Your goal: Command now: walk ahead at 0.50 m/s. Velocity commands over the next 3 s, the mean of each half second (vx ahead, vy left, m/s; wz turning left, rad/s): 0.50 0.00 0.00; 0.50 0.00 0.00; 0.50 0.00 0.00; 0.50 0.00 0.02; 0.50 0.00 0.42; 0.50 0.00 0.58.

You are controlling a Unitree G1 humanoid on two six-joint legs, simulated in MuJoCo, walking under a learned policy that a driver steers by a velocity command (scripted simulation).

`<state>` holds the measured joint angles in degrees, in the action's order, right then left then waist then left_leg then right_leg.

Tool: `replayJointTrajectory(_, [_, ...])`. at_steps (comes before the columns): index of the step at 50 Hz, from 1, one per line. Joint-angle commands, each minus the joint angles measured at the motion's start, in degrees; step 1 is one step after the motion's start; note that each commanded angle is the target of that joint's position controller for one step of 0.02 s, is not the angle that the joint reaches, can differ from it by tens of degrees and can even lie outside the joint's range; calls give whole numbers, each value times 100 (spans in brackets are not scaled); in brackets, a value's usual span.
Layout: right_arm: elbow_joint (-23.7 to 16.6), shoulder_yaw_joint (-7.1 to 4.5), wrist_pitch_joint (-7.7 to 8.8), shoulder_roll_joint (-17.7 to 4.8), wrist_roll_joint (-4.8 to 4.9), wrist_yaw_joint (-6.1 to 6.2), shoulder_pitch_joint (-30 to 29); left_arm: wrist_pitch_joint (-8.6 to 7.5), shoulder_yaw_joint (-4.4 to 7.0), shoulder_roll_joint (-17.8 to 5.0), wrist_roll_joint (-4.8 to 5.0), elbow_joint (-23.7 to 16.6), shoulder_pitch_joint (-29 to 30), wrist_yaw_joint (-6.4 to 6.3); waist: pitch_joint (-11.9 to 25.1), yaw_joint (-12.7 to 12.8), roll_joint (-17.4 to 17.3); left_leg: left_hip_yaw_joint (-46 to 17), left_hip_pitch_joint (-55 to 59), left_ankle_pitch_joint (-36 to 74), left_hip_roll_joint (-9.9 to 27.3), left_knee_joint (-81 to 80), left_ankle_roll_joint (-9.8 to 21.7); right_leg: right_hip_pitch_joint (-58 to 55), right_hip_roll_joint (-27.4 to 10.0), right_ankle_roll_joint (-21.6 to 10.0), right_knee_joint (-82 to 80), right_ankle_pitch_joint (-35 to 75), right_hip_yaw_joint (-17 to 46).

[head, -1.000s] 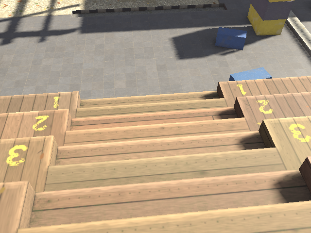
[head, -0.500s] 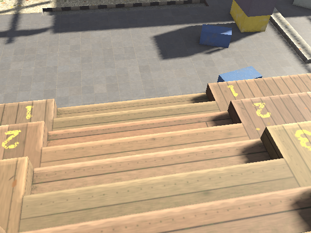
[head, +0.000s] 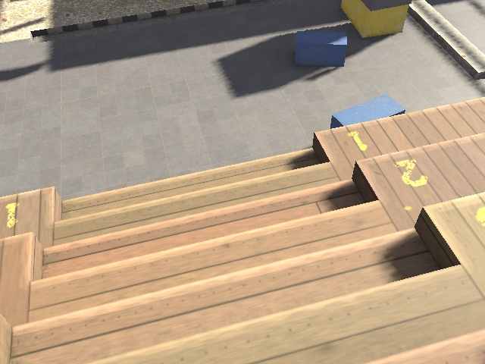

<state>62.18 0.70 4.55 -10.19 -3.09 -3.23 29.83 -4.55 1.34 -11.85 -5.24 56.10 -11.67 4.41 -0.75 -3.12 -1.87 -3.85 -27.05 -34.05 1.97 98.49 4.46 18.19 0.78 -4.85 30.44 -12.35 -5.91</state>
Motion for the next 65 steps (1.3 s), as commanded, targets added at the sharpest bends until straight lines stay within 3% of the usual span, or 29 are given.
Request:
replayJointTrajectory(1, [-608,-107,180,-445,-146,136,-450,-102,-147,212,-144,80,-1208,-103,-357,213,82,-556,-2175,2645,854,-1956,224,-747,-1809,-1203,-1217,942,1947])
replayJointTrajectory(3, [-537,-304,-326,-427,117,282,-537,-65,134,-611,768,190,-1025,-406,-641,-68,554,5,-1149,2393,502,-3234,-375,347,-1580,-998,-1254,2204,1509])
replayJointTrajectory(5, [-243,-251,-488,-65,67,283,26,-30,231,-840,566,296,-1263,-512,-99,-266,744,388,-354,3166,334,-3383,-369,491,-1483,-999,-772,3046,1152])
replayJointTrajectory(6, [-461,56,-175,392,-415,-9,-199,-257,-91,62,-255,223,-1563,-257,-321,158,360,-21,-950,4005,618,-3435,-186,669,-1453,-1310,-855,1791,1107])
replayJointTrajectory(12, [-1096,11,-109,-381,-258,-58,-1714,-261,-328,-28,-194,434,-1734,-143,-367,274,431,276,580,6168,276,-5479,-86,2059,-934,-937,-228,-461,1018])
replayJointTrajectory(13, [-1102,-204,-231,-709,324,29,-2081,-125,11,-820,919,276,-1405,-362,-215,310,662,505,720,6276,26,-5800,-194,1442,-939,-527,205,-444,981])
replayJointTrajectory(15, [-1325,-169,-289,-584,344,95,-2834,50,-16,-724,709,369,-1937,-547,-802,800,486,427,106,5486,116,-6484,-291,676,-1026,-497,643,-481,1169])
replayJointTrajectory(16, [-1381,81,-200,-396,-430,52,-2764,-95,-331,72,-201,681,-2576,-444,-1145,820,128,-217,-688,4743,616,-7317,-164,-75,-1560,-727,846,-946,1884])
replayJointTrajectory(22, [-17,-440,-4,-1285,288,194,245,264,74,-265,687,846,-3142,-720,588,208,-1297,146,4999,8776,1120,-6324,260,2103,118,-241,6555,-3216,311])
replayJointTrajectory(23, [-53,-519,94,-1858,-166,-87,1671,71,-393,701,-125,935,-4016,79,2962,-507,-1973,-1175,7297,8354,2161,-5939,2010,3098,130,47,8588,-3643,1036])
replayJointTrajectory(25, [105,-707,24,-1809,-390,-170,975,-188,-16,-274,433,-190,-1476,152,238,-707,-318,-2336,5280,4591,2553,-7147,2047,6029,-157,224,8743,-2481,1006])
replayJointTrajectory(28, [-243,-101,50,111,-436,11,-393,-80,-106,40,120,8,-1504,-169,-502,395,169,-1043,1392,3361,1489,-7724,1283,4105,-1116,-122,6116,354,1526])
replayJointTrajectory(30, [-422,-264,96,-632,544,250,-941,371,200,-399,393,-235,-788,-446,-807,756,68,-459,-120,4027,1100,-8120,881,2441,-759,401,3511,682,913])
replayJointTrajectory(32, [-340,-85,318,-293,-340,132,-520,172,-266,747,-159,-22,-1013,-89,-338,423,-202,-53,-291,3451,959,-7991,1260,1838,-915,203,3163,2272,903])
replayJointTrajectory(39, [49,179,253,-193,-304,153,596,86,-259,-238,-66,-549,384,-38,-597,5,-75,-523,-191,1577,814,-6675,1098,1589,-730,223,799,4259,797])
replayJointTrajectory(40, [-260,-148,110,-916,600,297,-29,137,-39,-439,605,-688,955,-146,-435,-49,19,-479,-138,1532,695,-6486,730,835,-442,243,575,4260,449])
replayJointTrajectory(41, [-255,-138,27,-951,564,358,95,184,-40,-468,689,-778,1197,-191,-644,-234,88,-416,-1,1721,658,-6328,627,790,-378,298,394,3881,423])
replayJointTrajectory(42, [-213,-151,-74,-873,400,418,258,224,-34,-400,650,-861,1400,-214,-863,-385,-84,-465,366,1838,668,-6167,624,932,-429,319,127,3413,488])
replayJointTrajectory(43, [132,128,78,-272,-330,288,872,203,-328,-180,-275,-887,1161,-86,-1134,-320,-25,-1108,1181,1483,1185,-5870,876,1775,-975,183,-624,2964,1081])
replayJointTrajectory(44, [210,3,68,-417,-170,274,1043,189,-264,-157,-338,-915,1154,-47,-1166,-433,-55,-1330,1947,1977,1281,-5714,1034,2014,-845,126,-1051,2184,906])
replayJointTrajectory(47, [209,-142,-80,-889,-265,-56,800,-58,41,-715,136,-221,-481,-101,-261,250,621,-417,1101,3016,544,-3818,698,-1388,-370,2,-1414,2988,-52])
replayJointTrajectory(50, [-52,-224,-180,-431,614,614,1252,150,433,-1485,759,392,-2611,-232,2271,817,1277,423,-2555,-1605,-311,1723,62,-5439,-2735,-1070,997,4957,2460])
replayJointTrajectory(51, [-663,84,6,75,-151,-4,371,42,322,-1499,-60,463,-2995,26,2126,1429,1567,-337,-3528,-694,-301,1432,48,-5126,-2572,-1810,-264,1158,3572])
replayJointTrajectory(53, [-561,-113,209,-476,-23,28,-133,61,187,-722,-243,233,-1697,116,-98,791,184,-280,-3339,1319,381,151,105,-1960,-2146,-1470,-991,-462,2867])
replayJointTrajectory(56, [-476,-135,106,-306,-370,50,-569,-237,-231,380,96,81,-956,-193,-623,200,132,-398,-1958,3598,758,-3179,286,520,-1524,-1169,-1426,-10,1823])
replayJointTrajectory(58, [-648,-236,-330,-340,18,250,-532,-63,159,-862,776,197,-1163,-475,-68,-132,723,165,-826,2701,439,-3555,-354,553,-1502,-1084,-849,3282,1540])
replayJointTrajectory(60, [-637,-314,-360,-287,218,270,-674,-56,153,-509,658,404,-1571,-528,-38,-135,572,22,-1186,4426,499,-3890,-266,105,-1300,-961,-407,2322,1456])
replayJointTrajectory(61, [-754,90,-115,314,-591,15,-1082,-325,-211,473,-242,534,-2247,-400,-397,675,89,-492,-2629,5480,861,-4626,-292,-609,-1417,-1147,-303,1075,1472])
replayJointTrajectory(65, [-1051,-26,-16,-292,-307,-121,-1963,-266,-329,199,-165,660,-2309,-167,-425,575,350,196,-507,6428,417,-5743,-146,1395,-954,-1080,-5,-454,1252])
